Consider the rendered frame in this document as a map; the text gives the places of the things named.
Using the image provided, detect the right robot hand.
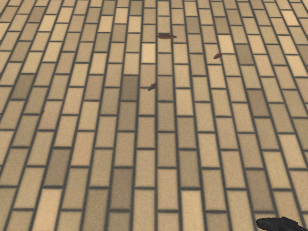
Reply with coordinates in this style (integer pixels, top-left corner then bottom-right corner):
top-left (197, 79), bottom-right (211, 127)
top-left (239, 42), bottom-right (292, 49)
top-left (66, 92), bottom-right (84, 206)
top-left (256, 217), bottom-right (308, 231)

